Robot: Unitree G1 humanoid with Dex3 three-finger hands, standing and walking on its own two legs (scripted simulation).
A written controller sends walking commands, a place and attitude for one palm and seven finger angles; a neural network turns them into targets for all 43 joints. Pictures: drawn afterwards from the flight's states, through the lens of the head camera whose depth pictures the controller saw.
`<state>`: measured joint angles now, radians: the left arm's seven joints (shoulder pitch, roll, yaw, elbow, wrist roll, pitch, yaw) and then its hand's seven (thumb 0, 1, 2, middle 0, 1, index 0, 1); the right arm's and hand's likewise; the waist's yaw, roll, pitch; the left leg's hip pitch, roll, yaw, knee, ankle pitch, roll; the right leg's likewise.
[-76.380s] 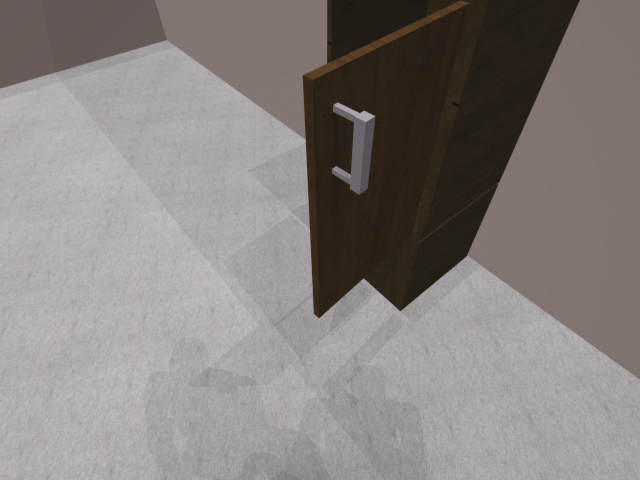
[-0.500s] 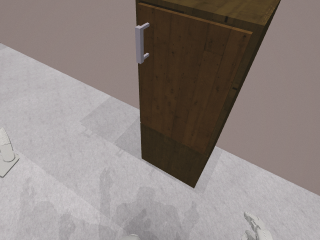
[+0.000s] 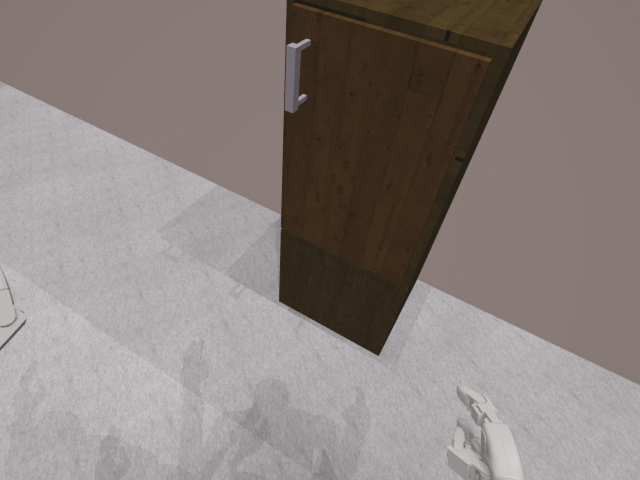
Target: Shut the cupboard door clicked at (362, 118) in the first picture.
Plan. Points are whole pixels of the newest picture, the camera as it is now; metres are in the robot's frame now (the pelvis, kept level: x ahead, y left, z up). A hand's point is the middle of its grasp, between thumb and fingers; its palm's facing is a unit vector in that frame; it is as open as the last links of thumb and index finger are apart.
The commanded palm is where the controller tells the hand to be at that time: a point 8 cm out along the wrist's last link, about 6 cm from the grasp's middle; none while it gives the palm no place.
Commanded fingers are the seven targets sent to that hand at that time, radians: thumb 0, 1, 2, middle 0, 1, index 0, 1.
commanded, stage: stop stepping back and stand still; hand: left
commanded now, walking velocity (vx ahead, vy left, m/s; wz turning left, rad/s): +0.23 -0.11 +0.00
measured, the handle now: (298, 76) +0.80 +0.11 +0.14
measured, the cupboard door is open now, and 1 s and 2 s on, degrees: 0 0 0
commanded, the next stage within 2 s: let the arm hang, fingers relaxed in 0.80 s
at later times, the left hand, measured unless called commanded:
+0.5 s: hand (18, 321) +0.20 +0.28 +0.18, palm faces +0.45 -0.79 -0.42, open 7.4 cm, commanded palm +0.13 +0.31 +0.18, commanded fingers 0.00 0.90 0.90 -0.20 -0.30 -0.20 -0.30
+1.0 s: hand (83, 382) +0.20 +0.27 +0.05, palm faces +0.21 -0.86 -0.46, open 7.4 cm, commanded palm none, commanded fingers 0.00 0.90 0.90 -0.20 -0.30 -0.20 -0.30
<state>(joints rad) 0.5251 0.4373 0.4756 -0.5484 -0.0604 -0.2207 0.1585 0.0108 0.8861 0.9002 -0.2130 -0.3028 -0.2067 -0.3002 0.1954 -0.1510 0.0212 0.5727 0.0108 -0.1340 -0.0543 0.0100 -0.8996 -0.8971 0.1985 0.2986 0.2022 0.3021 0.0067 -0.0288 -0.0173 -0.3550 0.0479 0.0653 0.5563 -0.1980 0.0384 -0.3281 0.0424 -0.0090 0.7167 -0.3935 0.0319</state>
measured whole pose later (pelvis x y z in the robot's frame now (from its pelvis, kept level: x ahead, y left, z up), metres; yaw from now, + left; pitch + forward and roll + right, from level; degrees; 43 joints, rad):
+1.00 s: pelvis -0.03 +0.02 +0.00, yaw -2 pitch +0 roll -1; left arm 0.32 0.37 0.19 0.04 0.01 -0.06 0.05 0.00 0.90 0.90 -0.20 -0.30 -0.20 -0.30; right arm 0.14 -0.30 0.00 0.73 0.00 -0.08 0.00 0.01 -0.90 -0.90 0.20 0.30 0.20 0.30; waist 0.02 0.06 -0.06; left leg -0.32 -0.01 0.05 0.57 -0.25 0.04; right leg -0.24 0.01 -0.03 0.55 -0.31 -0.01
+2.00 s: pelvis -0.03 +0.02 +0.01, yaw -2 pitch -1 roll +0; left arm 0.34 0.09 0.01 1.15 0.02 0.00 0.04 0.00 0.91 0.90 -0.20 -0.30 -0.20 -0.30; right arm 0.33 -0.13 0.00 1.13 -0.01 0.01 -0.04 0.00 -0.91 -0.90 0.19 0.30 0.20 0.30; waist -0.01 0.00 0.00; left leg -0.23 -0.02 0.04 0.43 -0.18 0.04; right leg -0.16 0.01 -0.03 0.44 -0.25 -0.01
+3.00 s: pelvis -0.03 +0.02 +0.00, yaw -10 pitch -1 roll +1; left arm 0.31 0.14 0.07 1.09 0.03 0.06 0.01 0.00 0.91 0.90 -0.20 -0.30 -0.20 -0.30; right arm 0.24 -0.16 -0.04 1.06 -0.02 0.03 -0.05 0.00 -0.90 -0.90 0.20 0.30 0.20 0.30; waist 0.02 0.00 0.07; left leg -0.26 0.03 0.18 0.53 -0.26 0.04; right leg -0.31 0.02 0.02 0.74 -0.40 -0.01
